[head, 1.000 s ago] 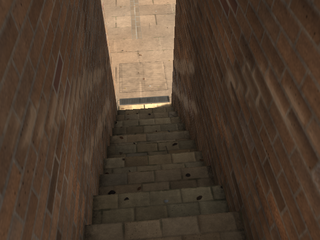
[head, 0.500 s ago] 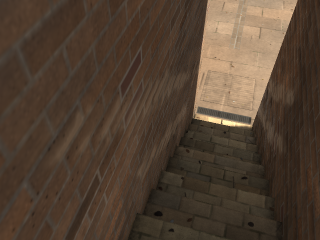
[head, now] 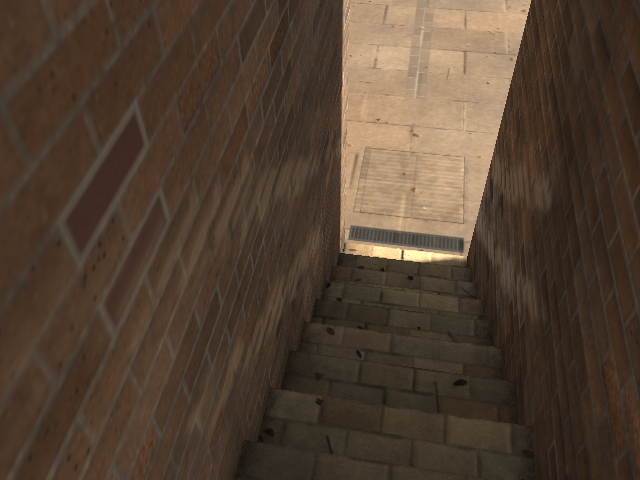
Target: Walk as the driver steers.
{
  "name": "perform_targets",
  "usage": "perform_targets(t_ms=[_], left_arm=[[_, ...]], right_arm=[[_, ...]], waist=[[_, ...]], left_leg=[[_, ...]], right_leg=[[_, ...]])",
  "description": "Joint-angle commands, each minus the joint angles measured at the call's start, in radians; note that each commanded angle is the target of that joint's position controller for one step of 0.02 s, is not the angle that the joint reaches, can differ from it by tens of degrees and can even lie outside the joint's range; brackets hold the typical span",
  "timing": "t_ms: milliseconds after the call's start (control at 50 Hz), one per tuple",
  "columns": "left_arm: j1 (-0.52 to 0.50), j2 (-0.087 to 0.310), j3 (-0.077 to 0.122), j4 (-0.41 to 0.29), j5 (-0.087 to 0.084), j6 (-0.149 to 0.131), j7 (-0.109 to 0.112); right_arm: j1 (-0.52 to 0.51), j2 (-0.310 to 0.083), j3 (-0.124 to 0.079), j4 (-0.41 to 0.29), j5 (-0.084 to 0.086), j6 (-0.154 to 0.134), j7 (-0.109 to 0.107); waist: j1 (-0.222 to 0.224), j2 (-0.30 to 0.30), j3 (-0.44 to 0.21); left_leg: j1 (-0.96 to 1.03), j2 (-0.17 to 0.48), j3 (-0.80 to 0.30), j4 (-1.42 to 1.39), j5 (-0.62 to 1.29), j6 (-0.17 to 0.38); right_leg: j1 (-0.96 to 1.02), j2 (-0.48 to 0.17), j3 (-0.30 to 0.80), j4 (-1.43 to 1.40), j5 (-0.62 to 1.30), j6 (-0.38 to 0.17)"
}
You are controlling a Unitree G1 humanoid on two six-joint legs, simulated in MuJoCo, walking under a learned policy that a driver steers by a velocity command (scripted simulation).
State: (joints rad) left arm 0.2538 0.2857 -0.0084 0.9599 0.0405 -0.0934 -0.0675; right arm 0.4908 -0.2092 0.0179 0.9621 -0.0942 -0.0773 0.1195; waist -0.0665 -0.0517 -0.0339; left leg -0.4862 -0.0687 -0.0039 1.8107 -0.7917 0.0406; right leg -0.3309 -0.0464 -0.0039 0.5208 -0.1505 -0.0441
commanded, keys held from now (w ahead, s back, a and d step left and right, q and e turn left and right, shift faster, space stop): w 0.62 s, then w+e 0.04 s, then e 0.34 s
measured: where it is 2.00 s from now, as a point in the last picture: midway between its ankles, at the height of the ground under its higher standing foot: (427, 461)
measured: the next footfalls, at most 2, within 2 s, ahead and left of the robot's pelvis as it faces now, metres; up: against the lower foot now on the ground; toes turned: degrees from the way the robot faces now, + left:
left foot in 0.30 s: +0.28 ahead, +0.12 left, -0.07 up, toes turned +8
right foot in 0.76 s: +0.76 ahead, -0.26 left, -0.39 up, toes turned +1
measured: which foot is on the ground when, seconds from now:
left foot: up 0.00-0.28, down 0.30-0.60, up 0.62-0.96, down 0.98-1.00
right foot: down 0.00-0.50, up 0.52-0.74, down 0.76-1.00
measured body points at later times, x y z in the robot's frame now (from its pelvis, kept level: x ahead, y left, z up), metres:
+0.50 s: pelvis +0.22 -0.04 -0.13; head +0.26 -0.01 +0.32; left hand +0.08 +0.18 -0.27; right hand +0.46 -0.20 -0.21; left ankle +0.27 +0.11 -0.78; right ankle +0.05 -0.11 -0.71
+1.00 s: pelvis +0.55 -0.07 -0.63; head +0.52 -0.08 -0.19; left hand +0.51 +0.20 -0.77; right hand +0.77 -0.32 -0.67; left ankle +0.61 -0.02 -1.15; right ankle +0.76 -0.29 -1.15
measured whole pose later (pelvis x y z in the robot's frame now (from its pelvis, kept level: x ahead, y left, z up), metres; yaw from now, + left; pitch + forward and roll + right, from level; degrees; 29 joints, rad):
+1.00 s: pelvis +0.55 -0.07 -0.63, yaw -6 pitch -10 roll +0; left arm 0.50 0.28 0.04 0.92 0.05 -0.10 -0.02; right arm 0.17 -0.32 -0.01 0.42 0.05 0.06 0.05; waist 0.15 0.04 0.10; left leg -0.76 -0.08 0.10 1.80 -0.92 0.01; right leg -1.04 -0.19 0.05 1.53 0.02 0.10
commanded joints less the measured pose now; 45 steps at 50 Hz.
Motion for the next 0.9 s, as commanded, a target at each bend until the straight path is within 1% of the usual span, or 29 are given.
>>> perform_targets(t_ms=[20,60,120,200,240,280,320,340,380,400,420,460,500,520,540,580,600,620,660,680,700,740,780,800,820,840,860,880,900], left_arm=[[0.439,0.196,0.073,0.08,0.023,-0.009,-0.003],[0.219,0.065,0.042,0.037,0.032,0.005,0.004],[-0.014,-0.117,-0.009,-0.046,-0.001,-0.045,0.046],[-0.011,0.128,0.035,-0.039,0.011,-0.069,0.04],[0.115,0.085,0.021,-0.008,0.009,-0.062,0.074],[0.394,0.045,0.027,0.07,0.034,-0.038,0.118],[0.555,0.005,0.036,0.091,0.01,-0.021,0.138],[0.631,0.06,0.048,0.13,0.042,0.032,0.106],[0.439,0.051,0.05,0.095,0.034,0.061,0.094],[0.405,0.017,0.057,0.008,-0.03,0.019,0.086],[0.349,0.009,0.043,-0.004,-0.058,0.0,0.084],[0.362,-0.003,0.05,0.012,-0.057,-0.027,0.098],[0.088,0.088,0.069,-0.065,-0.045,-0.036,0.061],[-0.061,0.119,0.084,-0.138,0.01,-0.036,0.031],[-0.185,0.113,0.076,-0.16,-0.002,-0.033,-0.004],[-0.072,0.032,0.058,-0.117,0.071,-0.036,0.003],[0.021,0.044,0.067,-0.053,0.092,-0.022,0.046],[0.286,0.043,0.07,0.062,0.097,-0.027,0.074],[0.664,-0.086,0.06,0.176,0.059,-0.04,0.03],[0.874,-0.076,0.065,0.238,0.066,-0.026,0.015],[0.873,-0.035,0.063,0.228,0.057,0.007,0.007],[0.932,0.039,0.068,0.119,-0.008,0.038,0.053],[1.003,0.024,0.043,0.171,-0.018,0.053,0.098],[0.557,0.306,0.083,0.019,-0.065,0.01,0.115],[0.251,0.344,0.077,-0.186,-0.074,-0.054,0.116],[0.13,0.245,0.06,-0.188,-0.028,-0.041,0.109],[0.152,0.183,0.069,-0.145,0.049,-0.013,0.076],[0.238,0.186,0.073,-0.108,0.043,-0.018,0.088],[0.042,0.408,0.091,-0.319,0.063,-0.098,0.049]], right_arm=[[-0.116,-0.047,-0.013,-0.143,0.026,0.0,0.03],[-0.053,0.006,-0.002,-0.189,0.023,0.015,0.001],[-0.022,0.042,0.004,-0.137,-0.016,0.027,0.01],[0.031,-0.016,-0.014,-0.12,-0.02,0.025,0.028],[-0.236,-0.069,-0.015,-0.224,-0.035,0.006,-0.007],[-0.448,-0.02,0.001,-0.314,0.009,-0.008,-0.034],[-0.533,-0.002,0.006,-0.325,0.006,-0.018,-0.033],[-0.651,-0.111,-0.064,-0.303,0.116,-0.013,-0.143],[-0.541,-0.051,-0.049,-0.258,0.136,0.007,-0.178],[-0.429,0.014,-0.011,-0.279,-0.02,-0.029,-0.063],[-0.491,0.014,-0.013,-0.265,-0.042,-0.029,-0.004],[-0.407,0.018,-0.03,-0.266,-0.043,-0.031,0.009],[0.239,-0.08,-0.092,-0.104,-0.023,-0.019,-0.046],[0.429,-0.153,-0.119,-0.057,0.008,-0.011,-0.073],[0.305,-0.131,-0.111,-0.082,0.006,-0.015,-0.09],[0.103,-0.003,-0.062,-0.104,0.05,-0.048,-0.078],[-0.065,0.168,0.008,-0.172,0.081,-0.092,-0.093],[-0.273,0.123,0.015,-0.313,0.087,-0.101,-0.096],[-0.461,-0.075,-0.046,-0.319,-0.048,-0.083,-0.077],[-0.553,-0.06,-0.043,-0.388,-0.028,-0.086,-0.067],[-0.617,-0.027,-0.02,-0.424,-0.023,-0.083,-0.056],[-0.732,-0.046,-0.022,-0.502,-0.002,-0.083,-0.079],[-0.557,-0.046,0.003,-0.535,-0.039,-0.007,-0.127],[-0.483,0.123,0.09,-0.623,-0.086,0.08,-0.058],[-0.301,-0.01,0.056,-0.524,-0.011,0.092,-0.039],[0.159,-0.053,-0.014,-0.302,0.041,0.103,-0.05],[0.24,0.037,0.009,-0.316,0.126,0.108,-0.052],[0.151,-0.001,0.011,-0.43,0.163,0.12,-0.104],[-0.04,-0.084,0.044,-0.55,0.097,0.16,-0.046]], waist=[[0.197,-0.097,-0.142],[0.061,0.005,0.025],[-0.027,0.127,0.115],[-0.051,0.039,0.092],[0.111,0.031,0.057],[0.262,-0.014,0.055],[0.328,0.015,0.058],[0.371,0.055,0.086],[0.221,0.039,0.164],[0.203,0.036,0.085],[0.216,0.126,0.175],[0.16,0.049,0.1],[-0.222,0.169,0.008],[-0.328,0.361,-0.085],[-0.296,0.15,0.053],[-0.103,0.121,0.187],[-0.05,0.147,0.198],[0.08,-0.044,0.133],[0.338,-0.004,0.05],[0.416,-0.044,0.093],[0.402,-0.015,0.178],[0.509,-0.117,0.155],[0.449,-0.131,0.161],[0.265,-0.373,0.547],[0.169,-0.209,0.6],[-0.013,-0.241,0.225],[-0.038,-0.178,-0.038],[-0.033,-0.214,-0.028],[0.018,-0.339,0.275]], left_leg=[[-0.911,-0.009,0.014,0.477,0.057,-0.009],[-0.846,0.132,-0.136,0.263,0.374,0.04],[-0.376,0.216,-0.068,-0.462,0.998,0.069],[0.085,0.109,0.088,-0.405,0.905,0.006],[-0.563,0.209,-0.111,-0.652,0.876,-0.045],[-0.938,0.218,-0.163,-0.736,0.7,-0.07],[-1.043,0.196,-0.12,-0.864,0.76,-0.058],[-0.8,0.122,-0.065,-0.94,0.717,-0.039],[-0.497,0.059,-0.013,-0.894,0.662,-0.02],[-0.576,0.075,0.022,-0.732,0.672,-0.005],[-0.512,0.143,-0.035,-0.926,1.088,-0.017],[-0.089,0.033,0.127,-0.978,1.071,0.003],[0.874,0.053,0.077,-1.204,0.994,0.08],[1.045,0.283,-0.311,-1.315,0.811,0.158],[0.815,0.3,-0.43,-1.319,0.56,0.152],[0.414,0.308,-0.426,-1.241,0.487,0.154],[0.206,0.296,-0.395,-1.103,0.407,0.104],[-0.16,0.207,-0.201,-0.924,0.418,0.029],[-0.723,0.111,0.129,-1.043,0.396,-0.03],[-0.738,0.084,0.27,-1.077,0.335,-0.014],[-0.685,0.183,0.219,-1.065,0.347,-0.05],[-0.786,0.104,0.228,-0.961,0.411,-0.073],[-0.747,0.022,0.293,-0.77,0.615,-0.106],[-0.934,0.117,0.09,-0.417,0.842,-0.121],[-0.881,0.178,-0.05,-0.424,1.005,-0.132],[-0.235,0.042,0.05,0.097,0.65,-0.256],[-0.286,-0.076,0.264,0.464,0.317,-0.287],[-0.284,0.012,0.24,0.845,0.426,-0.306],[-0.418,0.128,-0.168,0.851,0.717,-0.216]], right_leg=[[0.847,-0.278,0.258,0.144,1.004,-0.271],[0.27,-0.373,0.428,0.03,0.28,-0.297],[-0.406,-0.13,0.156,-0.125,-0.049,-0.255],[-0.622,-0.053,0.103,0.081,-0.066,-0.21],[0.1,-0.186,0.323,0.297,0.062,-0.244],[0.548,-0.271,0.517,0.379,0.194,-0.25],[0.666,-0.203,0.555,0.475,0.176,-0.235],[0.53,-0.089,0.488,0.404,0.164,-0.221],[0.202,-0.042,0.425,0.433,0.185,-0.188],[0.275,-0.099,0.358,0.498,0.289,-0.143],[0.181,-0.041,0.308,0.513,0.102,-0.101],[-0.07,0.072,0.166,0.667,0.168,0.017],[-0.758,0.16,-0.016,1.108,0.224,0.231],[-0.97,0.148,-0.046,1.383,-0.396,0.258],[-0.996,0.06,0.061,1.18,-0.441,0.161],[-0.888,-0.04,0.181,0.941,-0.446,0.11],[-0.757,-0.129,0.299,0.562,-0.06,0.118],[-0.262,-0.187,0.254,0.188,0.45,0.079],[0.587,0.05,-0.059,0.633,0.733,0.134],[0.502,0.108,-0.153,0.629,0.695,0.147],[0.343,-0.014,0.069,0.554,0.539,0.17],[0.427,0.032,-0.006,0.393,0.11,0.151],[0.235,0.053,0.062,0.258,-0.206,0.091],[-0.584,-0.258,1.18,-0.294,-1.488,-0.282],[-0.791,-0.257,1.221,-0.361,-1.474,-0.327],[-0.91,-0.005,0.377,0.025,-0.572,-0.263],[-0.714,0.263,-0.279,0.381,-0.118,-0.059],[-0.891,0.029,0.113,0.181,-0.2,-0.042],[-1.282,-0.432,0.988,-0.151,-1.111,-0.169]])
Keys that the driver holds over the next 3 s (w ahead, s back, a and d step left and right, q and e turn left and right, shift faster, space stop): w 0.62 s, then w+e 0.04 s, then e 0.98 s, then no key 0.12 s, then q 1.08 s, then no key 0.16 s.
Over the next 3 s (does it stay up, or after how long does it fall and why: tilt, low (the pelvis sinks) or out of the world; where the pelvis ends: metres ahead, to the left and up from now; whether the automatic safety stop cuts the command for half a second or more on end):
stays up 0.82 -0.29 -0.60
